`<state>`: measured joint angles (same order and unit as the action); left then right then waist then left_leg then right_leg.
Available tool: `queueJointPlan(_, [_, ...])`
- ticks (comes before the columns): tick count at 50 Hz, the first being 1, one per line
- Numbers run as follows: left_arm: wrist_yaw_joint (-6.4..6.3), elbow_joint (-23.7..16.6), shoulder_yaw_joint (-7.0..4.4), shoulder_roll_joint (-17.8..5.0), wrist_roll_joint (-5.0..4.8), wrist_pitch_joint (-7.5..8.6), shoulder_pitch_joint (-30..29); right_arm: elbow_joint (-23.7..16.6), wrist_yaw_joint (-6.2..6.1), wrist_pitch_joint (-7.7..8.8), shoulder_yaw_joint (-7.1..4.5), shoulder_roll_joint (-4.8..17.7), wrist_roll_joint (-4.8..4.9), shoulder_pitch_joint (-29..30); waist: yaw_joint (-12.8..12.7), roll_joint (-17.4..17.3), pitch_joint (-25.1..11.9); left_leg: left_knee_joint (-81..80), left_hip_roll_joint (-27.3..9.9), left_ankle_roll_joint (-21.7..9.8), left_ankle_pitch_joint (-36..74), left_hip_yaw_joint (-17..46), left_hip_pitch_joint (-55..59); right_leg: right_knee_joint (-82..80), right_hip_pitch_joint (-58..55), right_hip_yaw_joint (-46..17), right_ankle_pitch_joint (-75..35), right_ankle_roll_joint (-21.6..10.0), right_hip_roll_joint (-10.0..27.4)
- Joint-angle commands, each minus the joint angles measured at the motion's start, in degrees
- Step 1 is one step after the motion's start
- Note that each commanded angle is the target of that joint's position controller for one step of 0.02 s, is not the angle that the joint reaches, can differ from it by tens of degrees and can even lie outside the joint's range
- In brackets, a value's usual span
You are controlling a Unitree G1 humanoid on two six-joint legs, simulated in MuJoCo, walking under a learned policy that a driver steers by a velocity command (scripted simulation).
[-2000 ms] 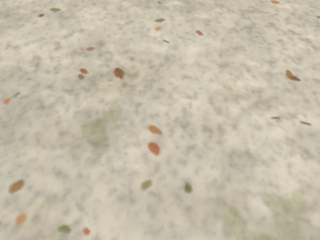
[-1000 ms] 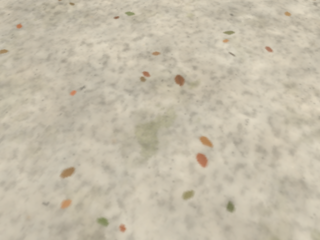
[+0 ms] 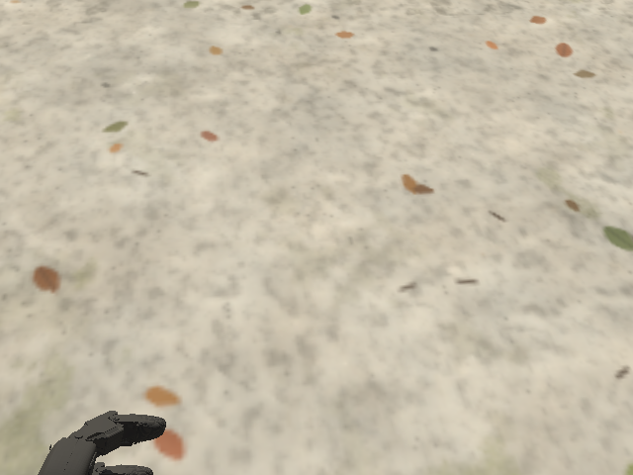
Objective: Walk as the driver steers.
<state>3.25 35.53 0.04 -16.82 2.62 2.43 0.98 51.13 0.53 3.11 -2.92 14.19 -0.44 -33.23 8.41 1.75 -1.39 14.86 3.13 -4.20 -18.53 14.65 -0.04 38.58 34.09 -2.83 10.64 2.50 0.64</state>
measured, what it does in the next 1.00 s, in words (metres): walks ahead, turning left: right foot, then left foot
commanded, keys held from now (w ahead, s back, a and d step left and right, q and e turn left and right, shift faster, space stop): w+q+shift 0.74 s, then w+shift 0.10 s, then w+e+shift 0.12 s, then q+shift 0.04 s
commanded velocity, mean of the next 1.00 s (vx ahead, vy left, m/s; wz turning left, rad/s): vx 0.97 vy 0.00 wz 0.77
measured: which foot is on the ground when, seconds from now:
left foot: down 0.00-0.08, up 0.10-0.52, down 0.54-0.96, up 0.98-1.00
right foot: up 0.00-0.06, down 0.08-0.52, up 0.54-0.92, down 0.94-1.00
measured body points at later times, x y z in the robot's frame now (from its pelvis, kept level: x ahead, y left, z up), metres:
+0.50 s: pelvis +0.39 +0.04 -0.04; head +0.43 +0.05 +0.41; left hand +0.20 +0.25 -0.16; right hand +0.74 -0.05 -0.09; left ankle +0.54 +0.15 -0.72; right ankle +0.18 -0.15 -0.72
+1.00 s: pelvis +0.82 +0.25 -0.03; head +0.84 +0.27 +0.42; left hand +0.77 +0.57 -0.11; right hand +1.05 +0.04 -0.15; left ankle +0.58 +0.15 -0.66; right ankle +0.97 +0.25 -0.74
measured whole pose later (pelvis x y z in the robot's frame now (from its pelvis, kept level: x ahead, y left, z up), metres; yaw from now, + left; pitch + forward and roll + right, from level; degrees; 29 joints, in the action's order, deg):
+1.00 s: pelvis +0.82 +0.25 -0.03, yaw +46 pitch +1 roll -1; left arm 0.1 37.3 -0.6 -16.7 2.4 4.1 6.9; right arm 48.8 0.0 4.1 -3.9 20.7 -1.0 -22.1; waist 2.5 -1.7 2.4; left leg 58.4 8.2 -6.6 -22.4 9.3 -3.6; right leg 36.4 28.2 2.1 9.1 -2.0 -1.1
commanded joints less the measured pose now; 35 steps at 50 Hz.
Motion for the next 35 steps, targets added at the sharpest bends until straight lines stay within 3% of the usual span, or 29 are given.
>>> queueJointPlan(1, [-0.41,-7.1,-0.48,-3.0,-0.94,1.73,-9.1,-3.2,-0.47,0.65,-3.05,11.0,0.1,2.9,-3.0,-10.9,5.0,-3.1,-10.2,-8.0,13.2,13.3,-8.4,-6.7,-7.8,3.1,-0.3,-0.1,-3.7])
queueJointPlan(2, [-0.98,-6.1,-0.93,-4.0,-1.23,1.98,-5.1,-3.5,-0.45,0.82,-3.22,11.6,0.17,4.9,-5.7,-10.7,3.1,0.2,-9.9,-6.6,22.3,12.1,-11.9,-8.9,-17.1,3.1,0.5,-0.9,-4.4])
queueJointPlan(3, [-1.95,-3.5,-1.93,-6.1,-1.08,2.25,2.9,-3.8,-0.28,1.25,-3.54,12.8,0.46,6.9,-10.1,-8.4,-1.3,8.3,-7.8,-4.8,32.5,9.8,-15.5,-10.7,-30.0,3.0,0.1,-2.2,-5.2])
queueJointPlan(4, [-3.34,-0.7,-3.56,-9.9,-0.45,2.57,13.4,-4.5,0.3,1.96,-3.9,13.6,0.96,9.1,-15.7,-4.4,-7.4,22.3,-4.0,-3.1,33.4,5.9,-22.7,-9.9,-45.4,0.2,1.9,-4.0,-1.1])
queueJointPlan(5, [-4.92,0.3,-5.44,-14.8,0.55,2.56,26.1,-6.2,0.38,3.07,-2.85,9.4,1.3,9.8,-20.8,3.3,-16.7,40.4,-0.6,-2.6,14.0,0.6,-31.2,-12.8,-59.1,-14.2,24.8,-6.4,14.1])
queueJointPlan(6, [-5.21,0.6,-5.99,-18.2,1.48,1.82,25.4,-9.0,0.23,2.6,-1.26,4.0,3.25,6.6,-17.0,16.3,-22.1,54.6,3.3,-2.0,-12.0,-5.4,-42.7,-23.8,-62.2,-42.2,45.4,-10.1,27.4])
queueJointPlan(7, [-5.33,0.3,-5.38,-12.9,1.11,1.42,18.9,-8.1,-0.16,1.24,-1.47,7.2,1.66,10.3,-14.5,9.5,-11.8,60.3,-2.4,-2.4,-4.4,-7.6,-46.9,-24.2,-51.7,-41.5,42.9,-10.4,25.2])
queueJointPlan(8, [-5.05,0.2,-4.16,-7.9,0.75,1.54,16.3,-8.2,0.47,0.64,-1.87,8.1,0.15,14.1,-14.0,3.8,-5.4,59.7,-4.6,-2.5,0.0,-9.0,-46.9,-23.5,-45.0,-31.1,33.2,-9.8,22.0])
queueJointPlan(9, [-4.64,1.3,-3.67,-5.9,0.86,1.83,16.0,-7.9,1.26,0.24,-1.73,7.1,-0.42,15.1,-12.7,1.2,-1.5,58.5,-6.5,-2.1,2.0,-9.5,-45.7,-25.1,-39.9,-23.1,23.1,-9.7,19.6])
queueJointPlan(11, [-4.46,3.7,-3.01,-3.7,0.23,2.69,17.3,-8.6,2.69,-1.31,-1.41,5.1,-1.49,17.3,-10.8,3.7,3.5,57.9,-8.4,-1.4,2.8,-10.4,-46.2,-27.6,-34.5,-12.8,13.3,-8.4,15.9])
queueJointPlan(14, [-3.39,6.9,-2.59,-1.5,-1.26,4.18,20.0,-12.3,3.88,-2.88,-0.61,3.4,-1.58,23.6,-9.7,4.4,6.3,58.6,-9.5,-1.4,5.8,-11.7,-51.4,-29.3,-34.2,-3.1,-1.3,-7.4,15.1])
queueJointPlan(17, [-3.33,8.3,-2.55,-1.8,-1.14,5.12,18.3,-16.3,4.82,-2.79,0.36,3.7,-1.49,29.8,-7.4,4.0,8.4,52.1,-8.9,-1.4,13.4,-14.5,-49.5,-31.5,-29.9,8.0,-16.0,-6.0,12.5])
queueJointPlan(20, [-3.82,10.2,-2.79,-4.0,-1.12,5.27,19.6,-18.9,5.95,-2.67,1.65,3.7,-1.41,36.6,-7.8,0.2,11.1,35.9,-6.0,-3.4,18.5,-22.7,-39.6,-33.5,-27.0,16.6,-30.7,-3.8,9.7])
queueJointPlan(22, [-4.42,11.0,-3.42,-7.6,-1.08,5.01,23.1,-18.4,5.92,-2.61,1.72,4.7,-1.25,36.1,-7.0,1.4,7.8,31.5,-0.7,-5.2,18.0,-27.7,-30.5,-26.7,-31.1,18.3,-60.2,-2.6,10.2])
queueJointPlan(23, [-4.99,10.8,-3.98,-9.9,-1.01,4.43,23.2,-17.4,5.56,-2.63,1.38,6.0,-1.13,32.5,-4.5,3.4,4.8,30.6,1.2,-6.0,15.8,-28.0,-25.8,-20.5,-33.5,18.2,-70.2,-2.2,11.4])
queueJointPlan(24, [-5.45,10.3,-4.54,-12.1,-0.74,3.51,21.8,-15.4,5.0,-2.54,0.57,8.2,-1.14,25.3,-0.1,4.5,0.2,30.1,2.8,-7.1,13.3,-26.9,-17.7,-10.1,-33.9,17.5,-75.9,-2.2,12.7])
queueJointPlan(25, [-5.66,9.1,-4.92,-13.4,-0.48,2.6,18.7,-12.0,4.15,-2.46,-0.75,10.9,-1.27,13.3,5.6,5.3,-5.2,29.1,3.6,-9.0,11.0,-23.9,-4.9,4.1,-30.2,16.0,-76.5,-2.9,13.9])
queueJointPlan(26, [-5.08,8.3,-4.92,-13.0,-0.11,1.96,16.9,-8.0,2.76,-2.23,-2.57,13.9,-1.03,2.4,9.4,2.1,-9.4,23.4,2.8,-11.1,10.3,-18.7,10.9,23.6,-20.6,15.7,-57.0,-3.5,11.6])
queueJointPlan(27, [-3.57,7.2,-3.73,-7.2,0.53,2.25,16.0,-7.7,1.07,-3.02,-4.38,17.4,0.48,6.2,4.1,-10.8,-5.6,21.7,-3.1,-12.6,7.1,-8.0,17.4,45.9,-3.4,15.0,8.8,-2.6,0.0])
queueJointPlan(28, [-3.83,0.3,-2.68,-5.6,-1.22,3.19,21.5,-11.2,1.01,-3.63,-5.37,24.4,-2.06,10.4,-2.7,-16.6,-16.1,14.5,-17.6,-25.1,8.6,23.7,32.3,63.0,15.7,4.6,19.7,-0.4,-2.6])
queueJointPlan(29, [-3.77,-1.2,-2.5,-8.6,-0.57,4.62,14.7,-12.3,0.09,-4.06,-5.42,21.8,-1.33,8.1,1.1,-3.9,-17.4,4.3,-18.4,-24.2,-3.5,31.0,29.0,59.1,18.9,-2.5,12.7,-1.0,-0.4])
queueJointPlan(30, [-3.63,-1.2,-2.19,-8.5,-0.67,5.21,13.5,-10.9,-0.5,-3.6,-4.78,18.8,-1.05,10.4,-2.2,0.3,-6.2,-0.6,-17.4,-21.4,-5.9,28.2,17.3,51.4,18.5,-2.6,9.9,-1.6,2.5])
queueJointPlan(31, [-3.68,-0.8,-1.96,-8.0,0.03,4.91,12.8,-10.2,-0.65,-2.71,-4.1,16.5,-0.97,12.6,-5.8,3.5,-0.3,-1.5,-14.9,-19.2,-1.8,23.4,6.6,45.1,14.3,-2.2,9.8,-1.4,4.7])
queueJointPlan(33, [-3.62,0.2,-1.49,-7.0,2.01,2.22,15.4,-10.6,-0.96,-0.78,-2.82,13.9,-0.72,15.8,-10.9,4.5,4.2,-1.9,-10.0,-17.9,6.4,15.2,-9.0,38.5,5.9,-2.2,12.7,0.2,6.6])
queueJointPlan(35, [-3.36,-1.4,-1.11,-5.4,2.15,0.45,12.6,-10.4,-0.46,0.71,-2.34,12.9,-0.19,16.3,-11.9,3.5,6.4,-4.0,-6.2,-17.3,7.9,10.4,-19.2,28.8,1.7,-0.4,13.1,1.8,7.7])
